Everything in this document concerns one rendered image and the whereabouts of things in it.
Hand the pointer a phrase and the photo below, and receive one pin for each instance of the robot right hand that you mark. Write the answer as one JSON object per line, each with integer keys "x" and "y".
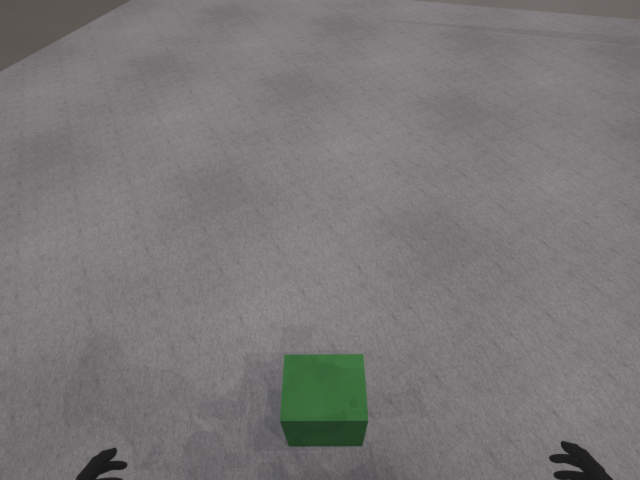
{"x": 580, "y": 458}

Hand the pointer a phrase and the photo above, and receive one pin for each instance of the carton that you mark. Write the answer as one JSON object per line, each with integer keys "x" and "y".
{"x": 324, "y": 400}

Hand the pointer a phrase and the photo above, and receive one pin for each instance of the robot left hand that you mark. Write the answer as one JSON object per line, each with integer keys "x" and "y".
{"x": 100, "y": 464}

